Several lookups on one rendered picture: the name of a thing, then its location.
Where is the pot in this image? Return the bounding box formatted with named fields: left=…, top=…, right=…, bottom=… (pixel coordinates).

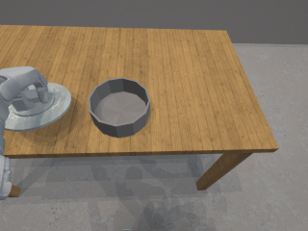
left=88, top=77, right=151, bottom=138

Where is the table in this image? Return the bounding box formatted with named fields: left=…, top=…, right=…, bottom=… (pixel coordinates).
left=0, top=25, right=279, bottom=198

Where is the left robot forearm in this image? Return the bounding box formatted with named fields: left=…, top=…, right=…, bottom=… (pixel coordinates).
left=0, top=73, right=20, bottom=156

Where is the lid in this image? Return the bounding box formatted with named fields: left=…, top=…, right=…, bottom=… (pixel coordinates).
left=5, top=82, right=72, bottom=132

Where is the robot left hand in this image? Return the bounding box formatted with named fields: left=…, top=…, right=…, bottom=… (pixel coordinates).
left=0, top=65, right=49, bottom=112

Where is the robot left upper arm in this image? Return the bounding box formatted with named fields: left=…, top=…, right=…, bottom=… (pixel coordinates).
left=0, top=155, right=12, bottom=200

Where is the knob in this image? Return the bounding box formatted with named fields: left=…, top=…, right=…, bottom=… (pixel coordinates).
left=23, top=89, right=40, bottom=103

